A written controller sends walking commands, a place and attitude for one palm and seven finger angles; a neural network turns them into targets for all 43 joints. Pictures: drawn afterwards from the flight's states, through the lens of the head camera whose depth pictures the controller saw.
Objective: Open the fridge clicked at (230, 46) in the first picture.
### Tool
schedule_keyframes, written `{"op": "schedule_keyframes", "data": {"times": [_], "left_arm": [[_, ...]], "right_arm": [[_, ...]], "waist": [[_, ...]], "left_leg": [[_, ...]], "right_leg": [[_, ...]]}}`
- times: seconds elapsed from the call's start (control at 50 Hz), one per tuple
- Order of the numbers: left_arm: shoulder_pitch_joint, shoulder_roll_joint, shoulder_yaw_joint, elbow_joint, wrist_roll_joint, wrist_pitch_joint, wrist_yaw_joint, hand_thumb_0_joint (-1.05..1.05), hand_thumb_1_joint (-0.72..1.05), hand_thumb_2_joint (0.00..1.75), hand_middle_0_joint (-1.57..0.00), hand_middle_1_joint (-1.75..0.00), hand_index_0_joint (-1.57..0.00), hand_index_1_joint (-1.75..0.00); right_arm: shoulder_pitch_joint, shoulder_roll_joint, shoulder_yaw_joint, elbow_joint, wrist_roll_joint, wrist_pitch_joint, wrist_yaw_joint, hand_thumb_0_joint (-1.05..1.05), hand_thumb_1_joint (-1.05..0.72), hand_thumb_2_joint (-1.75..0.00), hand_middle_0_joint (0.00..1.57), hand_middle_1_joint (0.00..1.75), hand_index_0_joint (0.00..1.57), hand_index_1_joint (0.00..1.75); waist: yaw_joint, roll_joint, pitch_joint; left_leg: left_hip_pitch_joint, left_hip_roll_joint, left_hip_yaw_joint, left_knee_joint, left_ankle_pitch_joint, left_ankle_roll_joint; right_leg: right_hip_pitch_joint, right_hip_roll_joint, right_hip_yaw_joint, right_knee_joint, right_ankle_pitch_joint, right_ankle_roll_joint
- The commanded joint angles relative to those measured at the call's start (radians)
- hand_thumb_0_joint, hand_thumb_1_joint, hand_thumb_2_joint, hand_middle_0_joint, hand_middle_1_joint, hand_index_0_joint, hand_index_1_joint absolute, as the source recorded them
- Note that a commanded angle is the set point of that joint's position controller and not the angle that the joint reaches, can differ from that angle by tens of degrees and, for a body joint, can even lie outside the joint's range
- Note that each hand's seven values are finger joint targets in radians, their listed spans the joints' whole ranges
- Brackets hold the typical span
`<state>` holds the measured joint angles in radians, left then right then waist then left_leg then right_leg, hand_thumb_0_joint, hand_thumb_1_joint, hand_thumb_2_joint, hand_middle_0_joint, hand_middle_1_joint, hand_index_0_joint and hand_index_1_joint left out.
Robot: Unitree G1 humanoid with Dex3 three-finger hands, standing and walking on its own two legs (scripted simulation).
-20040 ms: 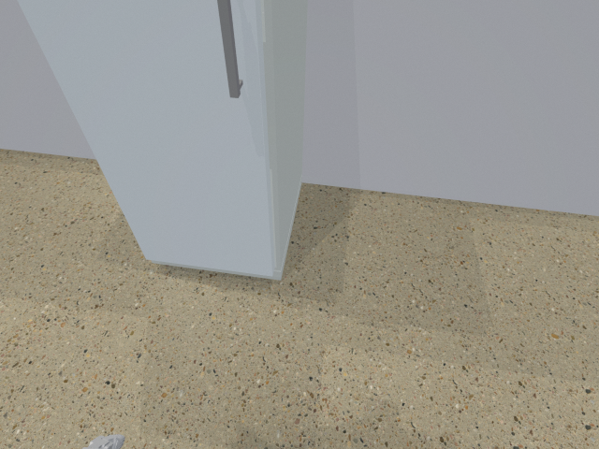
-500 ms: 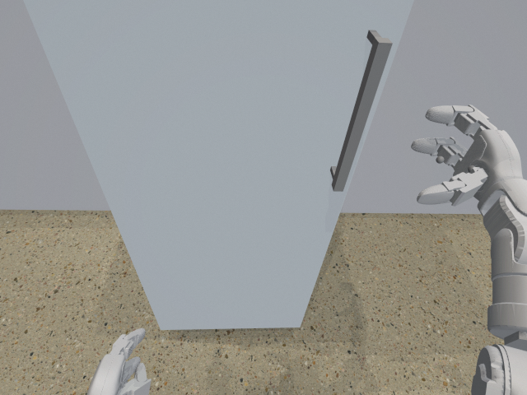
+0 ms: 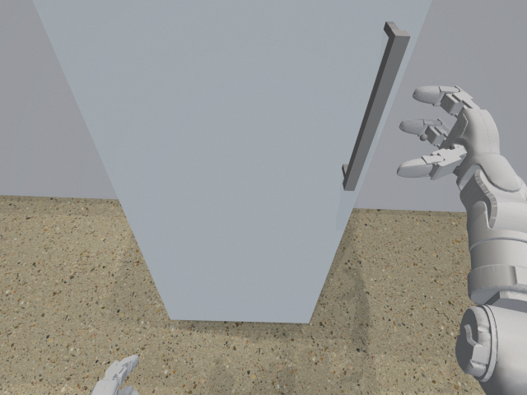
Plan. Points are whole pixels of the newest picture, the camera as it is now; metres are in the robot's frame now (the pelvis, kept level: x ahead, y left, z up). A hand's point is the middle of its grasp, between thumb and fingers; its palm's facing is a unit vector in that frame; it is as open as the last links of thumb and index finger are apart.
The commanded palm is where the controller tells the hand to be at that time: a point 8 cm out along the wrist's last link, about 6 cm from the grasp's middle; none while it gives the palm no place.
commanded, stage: move the hooked fingers beside the handle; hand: right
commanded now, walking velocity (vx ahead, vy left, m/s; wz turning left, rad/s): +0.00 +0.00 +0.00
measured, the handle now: (366, 118) +0.48 -0.10 +0.21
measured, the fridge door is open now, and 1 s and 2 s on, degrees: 0 0 0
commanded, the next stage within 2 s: feel for the door with the fingertips in 0.72 s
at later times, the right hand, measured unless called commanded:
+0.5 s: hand (423, 143) +0.42 -0.17 +0.22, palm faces -0.04 +1.00 -0.01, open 14.0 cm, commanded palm +0.40 -0.21 +0.22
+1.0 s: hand (415, 141) +0.42 -0.16 +0.22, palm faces -0.05 +1.00 -0.01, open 14.0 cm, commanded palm +0.40 -0.20 +0.22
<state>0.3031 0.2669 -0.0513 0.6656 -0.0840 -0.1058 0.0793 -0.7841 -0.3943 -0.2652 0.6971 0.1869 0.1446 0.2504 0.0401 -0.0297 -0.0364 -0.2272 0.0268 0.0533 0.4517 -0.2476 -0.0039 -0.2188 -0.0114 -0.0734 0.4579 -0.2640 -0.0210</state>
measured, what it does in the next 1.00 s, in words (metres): stands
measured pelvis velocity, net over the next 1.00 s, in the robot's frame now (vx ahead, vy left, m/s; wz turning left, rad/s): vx -0.01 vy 0.01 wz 0.00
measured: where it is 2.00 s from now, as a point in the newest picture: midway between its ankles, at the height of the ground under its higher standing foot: outside the picture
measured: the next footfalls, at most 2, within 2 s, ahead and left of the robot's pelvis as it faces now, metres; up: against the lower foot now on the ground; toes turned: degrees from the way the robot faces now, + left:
none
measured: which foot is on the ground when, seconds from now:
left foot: down 0.00-1.00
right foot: down 0.00-1.00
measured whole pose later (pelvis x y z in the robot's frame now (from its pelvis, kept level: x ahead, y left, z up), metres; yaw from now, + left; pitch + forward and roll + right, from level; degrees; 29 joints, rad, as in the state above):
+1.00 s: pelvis -0.01 +0.01 +0.00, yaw +0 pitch +1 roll +0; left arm 0.32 0.27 -0.04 0.67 -0.09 -0.09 0.08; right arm -0.75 -0.37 -0.25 0.66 0.19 0.14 0.23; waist 0.03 -0.03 -0.03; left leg -0.22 0.02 0.06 0.45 -0.24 0.00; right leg -0.21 -0.02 -0.07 0.45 -0.25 -0.01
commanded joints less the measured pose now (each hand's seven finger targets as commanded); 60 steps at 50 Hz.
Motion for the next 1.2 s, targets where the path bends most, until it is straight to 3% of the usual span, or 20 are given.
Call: {"op": "schedule_keyframes", "data": {"times": [0.0,0.04,0.08,0.1,0.14,0.2,0.24,0.32,0.36,0.48,0.64,0.7,0.84,0.86,0.92,0.96,0.98,1.08,1.12,1.18], "left_arm": [[-0.058,0.138,0.058,-0.139,0.001,-0.047,0.005,0.00,0.90,0.90,-0.20,-0.30,-0.20,-0.30],[-0.053,0.138,0.062,-0.142,0.003,-0.045,0.003,0.00,0.90,0.90,-0.20,-0.30,-0.20,-0.30],[-0.067,0.132,0.061,-0.155,0.001,-0.049,0.000,0.00,0.90,0.90,-0.20,-0.30,-0.20,-0.30],[-0.067,0.130,0.061,-0.150,0.000,-0.051,0.000,0.00,0.90,0.90,-0.20,-0.30,-0.20,-0.30],[-0.064,0.135,0.063,-0.144,0.000,-0.048,0.001,0.00,0.90,0.90,-0.20,-0.30,-0.20,-0.30],[-0.077,0.128,0.060,-0.149,-0.002,-0.051,0.000,0.00,0.90,0.90,-0.20,-0.30,-0.20,-0.30],[-0.075,0.134,0.060,-0.144,0.000,-0.046,-0.001,0.00,0.90,0.90,-0.20,-0.30,-0.20,-0.30],[-0.086,0.127,0.054,-0.142,-0.003,-0.044,0.005,0.00,0.90,0.90,-0.20,-0.30,-0.20,-0.30],[-0.086,0.129,0.054,-0.143,-0.001,-0.040,0.006,0.00,0.90,0.90,-0.20,-0.30,-0.20,-0.30],[-0.092,0.121,0.046,-0.139,-0.004,-0.036,0.010,0.00,0.90,0.90,-0.20,-0.30,-0.20,-0.30],[-0.074,0.129,0.052,-0.139,-0.001,-0.034,0.008,0.00,0.90,0.90,-0.20,-0.30,-0.20,-0.30],[-0.068,0.127,0.049,-0.134,-0.002,-0.038,0.009,0.00,0.90,0.90,-0.20,-0.30,-0.20,-0.30],[-0.065,0.133,0.057,-0.144,0.001,-0.038,0.003,0.00,0.90,0.90,-0.20,-0.30,-0.20,-0.30],[-0.078,0.129,0.055,-0.153,-0.003,-0.039,0.001,0.00,0.90,0.90,-0.20,-0.30,-0.20,-0.30],[-0.081,0.126,0.055,-0.149,-0.005,-0.044,0.001,0.00,0.90,0.90,-0.20,-0.30,-0.20,-0.30],[-0.086,0.127,0.058,-0.150,-0.005,-0.044,0.000,0.00,0.90,0.90,-0.20,-0.30,-0.20,-0.30],[-0.087,0.126,0.058,-0.148,-0.006,-0.044,0.001,0.00,0.90,0.90,-0.20,-0.30,-0.20,-0.30],[-0.096,0.120,0.055,-0.136,-0.003,-0.042,-0.001,0.00,0.90,0.90,-0.20,-0.30,-0.20,-0.30],[-0.101,0.112,0.054,-0.139,-0.001,-0.045,-0.005,0.00,0.90,0.90,-0.20,-0.30,-0.20,-0.30],[-0.112,0.112,0.050,-0.142,0.001,-0.033,-0.007,0.00,0.90,0.90,-0.20,-0.30,-0.20,-0.30]], "right_arm": [[-0.475,-0.249,-0.069,-0.228,0.021,-0.078,-0.007,0.00,0.50,-0.30,0.30,1.20,0.30,1.20],[-0.460,-0.255,-0.073,-0.247,0.020,-0.083,-0.006,0.00,0.50,-0.30,0.30,1.20,0.30,1.20],[-0.463,-0.225,-0.053,-0.313,0.019,-0.085,-0.003,0.00,0.50,-0.30,0.30,1.20,0.30,1.20],[-0.464,-0.191,-0.030,-0.308,0.025,-0.079,0.000,0.00,0.50,-0.30,0.30,1.20,0.30,1.20],[-0.435,-0.210,-0.046,-0.294,0.032,-0.067,0.000,0.00,0.50,-0.30,0.30,1.20,0.30,1.20],[-0.459,-0.163,-0.012,-0.334,0.030,-0.051,-0.007,0.00,0.50,-0.30,0.30,1.20,0.30,1.20],[-0.429,-0.197,-0.036,-0.328,0.030,-0.044,-0.017,0.00,0.50,-0.30,0.30,1.20,0.30,1.20],[-0.477,-0.153,0.002,-0.306,0.030,-0.031,-0.023,0.00,0.50,-0.30,0.30,1.20,0.30,1.20],[-0.491,-0.195,-0.029,-0.308,0.025,-0.038,-0.031,0.00,0.50,-0.30,0.30,1.20,0.30,1.20],[-0.531,-0.153,0.016,-0.248,0.022,-0.050,-0.030,0.00,0.50,-0.30,0.30,1.20,0.30,1.20],[-0.533,-0.184,-0.007,-0.197,0.018,-0.082,-0.029,0.00,0.50,-0.30,0.30,1.20,0.30,1.20],[-0.567,-0.186,-0.010,-0.195,0.021,-0.090,-0.030,0.00,0.50,-0.30,0.30,1.20,0.30,1.20],[-0.470,-0.234,-0.061,-0.225,0.018,-0.092,-0.028,0.00,0.50,-0.30,0.30,1.20,0.30,1.20],[-0.461,-0.186,-0.028,-0.238,0.022,-0.087,-0.021,0.00,0.50,-0.30,0.30,1.20,0.30,1.20],[-0.507,-0.160,0.000,-0.287,0.028,-0.079,-0.022,0.00,0.50,-0.30,0.30,1.20,0.30,1.20],[-0.474,-0.143,0.000,-0.297,0.036,-0.071,-0.026,0.00,0.50,-0.30,0.30,1.20,0.30,1.20],[-0.490,-0.142,0.004,-0.313,0.036,-0.066,-0.029,0.00,0.50,-0.30,0.30,1.20,0.30,1.20],[-0.509,-0.114,0.019,-0.317,0.031,-0.044,-0.065,0.00,0.50,-0.30,0.30,1.20,0.30,1.20],[-0.522,-0.092,0.031,-0.346,0.023,-0.047,-0.083,0.00,0.50,-0.30,0.30,1.20,0.30,1.20],[-0.489,-0.105,0.014,-0.331,0.020,-0.036,-0.099,0.00,0.50,-0.30,0.30,1.20,0.30,1.20]], "waist": [[-0.015,0.019,-0.301],[-0.020,0.032,-0.310],[-0.022,-0.014,-0.339],[-0.011,-0.008,-0.319],[-0.018,0.021,-0.300],[-0.010,-0.023,-0.292],[-0.018,0.027,-0.285],[0.001,0.026,-0.261],[-0.008,0.020,-0.277],[0.007,-0.002,-0.264],[-0.002,0.047,-0.294],[0.004,0.029,-0.288],[-0.023,0.063,-0.301],[-0.019,0.036,-0.296],[-0.006,-0.004,-0.282],[-0.009,0.038,-0.288],[-0.008,0.008,-0.290],[-0.003,0.033,-0.270],[-0.008,-0.008,-0.287],[-0.016,0.035,-0.298]], "left_leg": [[0.079,-0.010,-0.017,-0.022,0.350,0.035],[0.094,-0.010,-0.015,-0.023,0.365,0.036],[0.095,-0.011,-0.015,-0.014,0.380,0.037],[0.075,-0.014,-0.012,-0.017,0.378,0.037],[0.078,-0.015,-0.011,-0.024,0.358,0.037],[0.052,-0.015,-0.008,-0.023,0.344,0.037],[0.063,-0.017,-0.007,-0.031,0.323,0.037],[0.032,-0.017,-0.009,-0.033,0.296,0.034],[0.050,-0.014,-0.014,-0.035,0.296,0.036],[0.030,-0.014,-0.016,-0.038,0.276,0.036],[0.058,-0.011,-0.017,-0.034,0.292,0.036],[0.049,-0.014,-0.019,-0.037,0.281,0.034],[0.109,-0.011,-0.020,-0.037,0.327,0.033],[0.099,-0.013,-0.024,-0.037,0.329,0.033],[0.068,-0.014,-0.019,-0.041,0.299,0.035],[0.076,-0.017,-0.019,-0.043,0.305,0.033],[0.066,-0.018,-0.020,-0.043,0.299,0.033],[0.047,-0.019,-0.018,-0.048,0.265,0.030],[0.043,-0.018,-0.015,-0.037,0.273,0.036],[0.076,-0.018,-0.018,-0.035,0.309,0.031]], "right_leg": [[0.137,-0.014,0.062,-0.033,0.320,-0.018],[0.144,-0.017,0.060,-0.029,0.342,-0.020],[0.174,-0.016,0.062,-0.028,0.374,-0.017],[0.181,-0.017,0.064,-0.025,0.377,-0.016],[0.163,-0.018,0.064,-0.027,0.352,-0.018],[0.178,-0.015,0.066,-0.030,0.347,-0.013],[0.161,-0.017,0.069,-0.033,0.326,-0.015],[0.154,-0.013,0.070,-0.036,0.283,-0.017],[0.153,-0.011,0.070,-0.036,0.283,-0.019],[0.153,-0.008,0.069,-0.035,0.255,-0.017],[0.143,-0.011,0.070,-0.033,0.266,-0.022],[0.137,-0.007,0.071,-0.037,0.246,-0.020],[0.118,-0.010,0.058,-0.042,0.280,-0.026],[0.125,-0.006,0.051,-0.042,0.275,-0.026],[0.140,-0.005,0.058,-0.043,0.255,-0.022],[0.146,-0.007,0.057,-0.040,0.263,-0.027],[0.151,-0.007,0.056,-0.039,0.261,-0.024],[0.141,-0.004,0.057,-0.041,0.230,-0.024],[0.160,-0.005,0.064,-0.038,0.253,-0.019],[0.149,-0.003,0.055,-0.038,0.276,-0.020]]}}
